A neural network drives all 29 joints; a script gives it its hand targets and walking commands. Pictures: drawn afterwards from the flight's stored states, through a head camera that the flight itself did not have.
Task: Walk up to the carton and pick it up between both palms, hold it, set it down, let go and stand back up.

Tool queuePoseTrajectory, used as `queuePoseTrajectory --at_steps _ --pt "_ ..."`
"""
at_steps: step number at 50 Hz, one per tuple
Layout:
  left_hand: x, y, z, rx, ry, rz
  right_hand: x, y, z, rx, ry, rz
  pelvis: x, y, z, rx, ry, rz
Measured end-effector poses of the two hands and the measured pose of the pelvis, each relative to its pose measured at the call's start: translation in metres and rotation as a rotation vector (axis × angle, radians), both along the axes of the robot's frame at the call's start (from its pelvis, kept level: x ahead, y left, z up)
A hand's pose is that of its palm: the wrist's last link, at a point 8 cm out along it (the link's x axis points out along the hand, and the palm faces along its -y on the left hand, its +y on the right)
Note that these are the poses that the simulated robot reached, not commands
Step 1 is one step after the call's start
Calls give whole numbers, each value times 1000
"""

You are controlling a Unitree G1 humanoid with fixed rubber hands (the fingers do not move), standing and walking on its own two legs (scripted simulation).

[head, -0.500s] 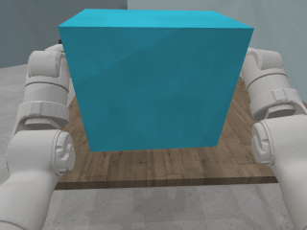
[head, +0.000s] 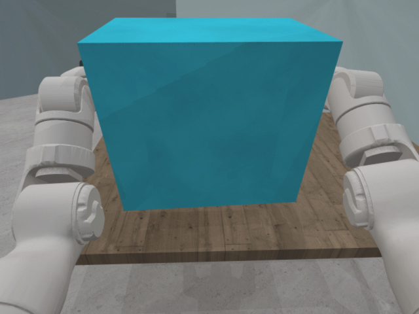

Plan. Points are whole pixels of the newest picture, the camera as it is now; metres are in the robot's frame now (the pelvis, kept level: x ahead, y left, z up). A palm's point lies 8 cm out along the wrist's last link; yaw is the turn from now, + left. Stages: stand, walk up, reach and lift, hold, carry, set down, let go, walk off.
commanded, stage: hold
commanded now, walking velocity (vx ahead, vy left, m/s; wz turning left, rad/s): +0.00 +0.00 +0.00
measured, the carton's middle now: (208, 112) +0.33 -0.01 +0.30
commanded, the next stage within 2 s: set down in 1.56 s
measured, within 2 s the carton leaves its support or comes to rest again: neither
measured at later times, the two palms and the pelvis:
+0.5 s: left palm (90, 84) +0.38 +0.19 +0.33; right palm (312, 85) +0.36 -0.19 +0.34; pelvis +0.00 +0.01 +0.00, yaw +0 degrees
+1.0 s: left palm (94, 83) +0.38 +0.18 +0.33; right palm (312, 86) +0.37 -0.19 +0.33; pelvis +0.00 +0.00 +0.00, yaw +0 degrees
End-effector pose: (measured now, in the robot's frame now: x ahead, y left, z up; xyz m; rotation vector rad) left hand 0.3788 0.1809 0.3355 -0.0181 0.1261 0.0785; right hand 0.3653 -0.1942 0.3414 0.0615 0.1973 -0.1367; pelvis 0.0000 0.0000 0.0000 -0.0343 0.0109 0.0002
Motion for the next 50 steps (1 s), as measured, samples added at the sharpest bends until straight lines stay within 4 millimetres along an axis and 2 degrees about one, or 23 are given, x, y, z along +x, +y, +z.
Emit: queuePoseTrajectory --at_steps 19,35,50 --pt "-1 7 -6 11 -3 -4 -1 7 -4 1 -2 0 -1 3 0 -4 -6 4" --pt "-3 2 5 24 -2 -6 -5 2 2 27 -2 -10 -4 8 0 -1 1 -7" --pt "3 0 -4 26 19 3 4 1 -9 14 18 7 -3 3 0 1 14 -4"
